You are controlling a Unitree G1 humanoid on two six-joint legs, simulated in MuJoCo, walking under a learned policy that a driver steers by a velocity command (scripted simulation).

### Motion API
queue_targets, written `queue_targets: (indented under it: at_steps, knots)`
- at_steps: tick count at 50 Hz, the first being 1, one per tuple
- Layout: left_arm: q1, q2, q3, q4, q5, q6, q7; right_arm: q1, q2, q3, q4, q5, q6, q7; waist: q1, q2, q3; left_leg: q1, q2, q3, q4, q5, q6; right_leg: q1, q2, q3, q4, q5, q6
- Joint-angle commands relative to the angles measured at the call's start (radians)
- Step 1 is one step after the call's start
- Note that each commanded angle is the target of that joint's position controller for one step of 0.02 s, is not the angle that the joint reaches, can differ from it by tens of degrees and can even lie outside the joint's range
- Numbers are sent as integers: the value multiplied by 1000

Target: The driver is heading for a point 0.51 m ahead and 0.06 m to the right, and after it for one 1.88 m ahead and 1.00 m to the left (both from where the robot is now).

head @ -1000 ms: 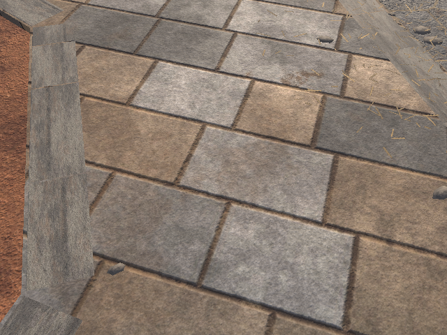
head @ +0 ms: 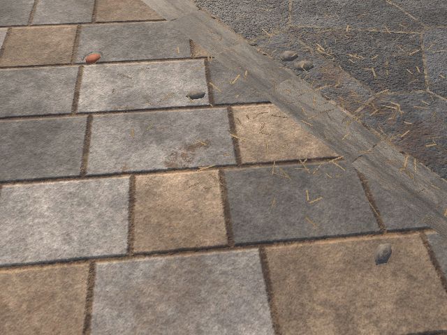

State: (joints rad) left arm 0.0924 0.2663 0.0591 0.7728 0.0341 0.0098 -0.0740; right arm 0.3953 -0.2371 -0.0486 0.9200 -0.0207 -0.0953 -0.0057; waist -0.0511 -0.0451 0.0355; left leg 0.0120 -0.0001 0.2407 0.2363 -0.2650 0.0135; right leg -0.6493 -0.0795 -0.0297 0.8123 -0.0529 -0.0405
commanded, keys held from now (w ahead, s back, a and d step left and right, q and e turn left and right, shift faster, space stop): w+e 0.34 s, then w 0.14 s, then w+q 0.02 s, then q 0.50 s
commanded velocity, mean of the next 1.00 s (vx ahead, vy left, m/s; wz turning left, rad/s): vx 0.35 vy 0.00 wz -0.15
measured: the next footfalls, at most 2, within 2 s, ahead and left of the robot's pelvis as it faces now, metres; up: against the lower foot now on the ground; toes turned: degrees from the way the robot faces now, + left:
right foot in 0.14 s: +0.23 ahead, -0.11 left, +0.00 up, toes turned -11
left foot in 0.68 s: +0.56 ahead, -0.03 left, +0.00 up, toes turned -13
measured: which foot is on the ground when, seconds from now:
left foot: down 0.00-0.16, up 0.18-0.66, down 0.68-1.00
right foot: up 0.00-0.12, down 0.14-0.70, up 0.72-1.00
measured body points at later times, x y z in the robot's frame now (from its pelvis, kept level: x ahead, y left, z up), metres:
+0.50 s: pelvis +0.26 -0.07 +0.00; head +0.29 -0.09 +0.45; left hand +0.34 +0.20 -0.12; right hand +0.36 -0.35 -0.11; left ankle +0.45 +0.06 -0.68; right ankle +0.19 -0.10 -0.74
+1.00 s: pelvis +0.43 -0.07 -0.01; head +0.48 -0.06 +0.44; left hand +0.60 +0.17 -0.14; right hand +0.46 -0.36 -0.13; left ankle +0.52 -0.03 -0.74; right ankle +0.46 -0.24 -0.69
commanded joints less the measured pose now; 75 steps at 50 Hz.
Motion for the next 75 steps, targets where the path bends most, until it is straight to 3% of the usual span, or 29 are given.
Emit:
queue_targets:
  at_steps: [1,5,7,8,9,10,12,15,24,28,31,33,34,35,36,37,39,40,44,51,56,59,60,61,62,63,65,68,75]
  knots:
    - [-118,27,-7,-99,4,-14,-10,-3,-147,-31,-46,0,-8,-7,5,127,56,-10,275,-63,-73,404,109,23,11,-57,-114,-4,-29]
    - [-72,52,6,-100,13,-14,2,22,-193,-42,-25,-1,23,-16,38,152,5,91,288,7,148,870,85,165,108,-129,-190,-193,-103]
    - [186,93,34,-22,19,-31,24,6,-210,-44,-34,4,43,-15,154,108,-146,4,265,41,532,876,59,480,181,-121,-299,-183,-161]
    - [321,193,67,9,29,-34,42,16,-161,-30,-76,9,41,-9,199,-15,-263,-276,222,45,846,514,17,775,-5,152,-344,-335,-229]
    - [276,302,91,-15,0,-25,50,-2,-97,-21,-158,8,30,8,131,-222,-325,-668,3,-62,1167,-285,-41,978,-259,713,-479,-282,-360]
    - [304,279,86,-20,-14,-14,57,-124,-163,-31,-179,-3,22,11,182,-40,-284,-776,35,-244,1206,-230,-34,960,-252,694,-525,-153,-351]
    - [219,176,59,0,-24,-22,70,-127,-126,-17,-169,10,4,11,97,53,-80,-729,119,-259,1041,-79,-18,709,-178,440,-527,89,-284]
    - [154,126,38,-13,-34,-49,70,-69,-117,-17,-154,-30,51,13,20,27,-68,-574,134,-265,926,-69,-43,533,-86,320,-563,245,-258]
    - [333,133,31,53,-34,-79,67,-332,-86,-2,-231,-19,67,34,107,-4,4,-687,108,-228,538,243,-50,605,-42,261,-626,233,-182]
    - [364,119,16,81,-21,-80,79,-395,-69,10,-245,-9,51,38,129,-1,26,-627,58,-175,396,276,-5,671,-43,172,-565,517,-135]
    - [338,127,9,95,-11,-82,91,-308,-89,5,-213,-9,38,33,85,-41,-9,-464,-7,-166,336,208,50,693,-57,142,-465,737,-93]
    - [285,152,14,96,-13,-82,99,-97,-119,-9,-136,-11,21,21,-18,-22,-81,-266,-50,-170,209,267,89,706,-30,103,-229,810,-62]
    - [277,147,11,78,-21,-88,101,9,-162,-20,-105,-20,10,12,-59,26,-153,-70,44,-261,200,552,118,590,19,74,-26,571,-40]
    - [376,78,-2,52,-39,-91,106,55,-270,-44,-111,-26,11,11,-8,242,-283,198,335,-570,325,1176,265,341,161,-2,353,-177,2]
    - [433,93,1,65,-40,-78,107,41,-250,-47,-113,26,29,20,23,279,-415,280,423,-804,250,1329,397,194,227,53,531,-518,24]
    - [367,122,2,69,-10,-66,104,-45,-209,-43,-142,46,37,25,31,126,-321,165,371,-714,212,1145,380,152,153,110,569,-446,29]
    - [242,108,-1,39,0,-52,95,-147,-129,-21,-156,33,55,18,52,48,-121,-68,261,-578,122,864,309,116,92,102,479,-386,41]
    - [230,101,-2,25,4,-34,91,-150,-126,-20,-148,33,61,12,70,58,-90,-151,221,-541,89,778,283,148,74,101,415,-373,50]
    - [245,70,-10,18,1,10,93,-149,-176,-39,-147,12,77,15,92,100,-120,-281,155,-507,56,574,250,228,87,68,291,-343,75]
    - [82,84,-7,-35,-8,28,106,-121,-197,-63,-163,4,118,10,27,159,-79,-285,119,-655,-6,-42,204,161,83,91,87,-295,90]
    - [71,83,-13,-53,-30,8,119,-125,-201,-73,-172,-5,135,12,15,181,-77,-250,114,-737,40,41,189,239,127,99,-73,-353,66]
    - [164,83,-15,-40,-39,-13,129,-170,-197,-75,-180,5,143,16,64,186,-82,-277,87,-770,87,128,142,399,155,94,-320,-310,30]
    - [208,99,-10,-31,-34,-21,136,-186,-186,-72,-187,16,143,13,90,162,-80,-333,48,-747,120,53,95,499,126,113,-475,-242,15]
    - [188,180,6,-43,-18,-25,145,-149,-127,-57,-196,25,140,10,52,6,-80,-421,-45,-640,259,-157,32,566,-59,294,-606,-316,-31]
    - [92,262,22,-85,-7,-17,142,-137,-111,-56,-213,30,133,4,29,-184,-42,-586,-213,-387,490,-273,-9,546,-289,559,-662,-251,-136]
    - [87,222,18,-80,2,-12,135,-148,-199,-75,-196,-11,132,0,29,-82,-29,-551,-122,-363,695,-282,-22,451,-313,497,-599,-31,-197]
    - [29,121,-10,-97,-13,-13,125,-103,-189,-80,-163,-9,143,10,-15,-20,-24,-509,-103,-352,851,-193,-30,430,-190,292,-541,157,-158]
    - [57,117,-10,-106,-9,-11,124,-108,-175,-71,-161,-1,165,33,12,-92,-44,-566,-87,-305,933,-150,-63,532,-124,155,-492,319,-139]
    - [172,166,19,-71,-7,-10,113,-234,-141,-45,-218,12,178,53,89,-116,-60,-546,-35,-252,702,-185,-79,671,-189,114,-450,372,-170]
